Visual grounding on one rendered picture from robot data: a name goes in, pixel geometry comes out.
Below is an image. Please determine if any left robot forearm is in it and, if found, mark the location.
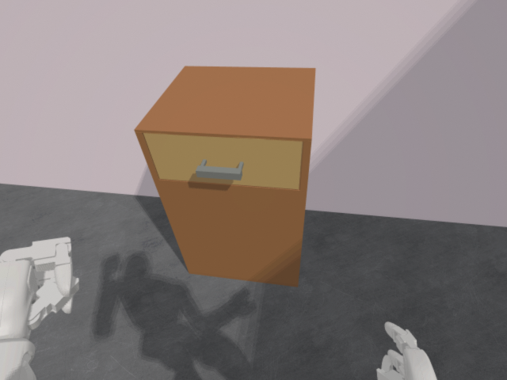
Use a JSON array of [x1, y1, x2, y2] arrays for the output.
[[0, 338, 36, 380]]

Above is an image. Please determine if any drawer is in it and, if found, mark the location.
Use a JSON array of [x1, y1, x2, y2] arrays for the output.
[[143, 133, 303, 189]]

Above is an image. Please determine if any robot left hand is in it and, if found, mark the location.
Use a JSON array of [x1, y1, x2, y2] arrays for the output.
[[0, 237, 79, 340]]

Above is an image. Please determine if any handle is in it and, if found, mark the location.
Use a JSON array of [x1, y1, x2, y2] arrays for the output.
[[196, 159, 244, 181]]

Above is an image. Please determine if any cabinet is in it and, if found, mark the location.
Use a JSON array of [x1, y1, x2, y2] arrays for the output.
[[134, 66, 315, 287]]

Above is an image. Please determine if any robot right hand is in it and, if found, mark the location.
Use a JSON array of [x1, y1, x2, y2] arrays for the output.
[[376, 321, 437, 380]]

